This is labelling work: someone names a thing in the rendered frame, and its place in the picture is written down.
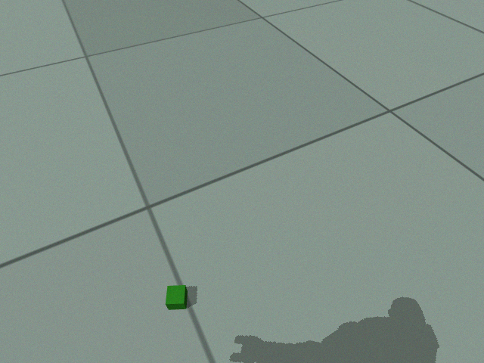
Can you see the cube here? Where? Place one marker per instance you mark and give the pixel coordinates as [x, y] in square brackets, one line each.
[176, 297]

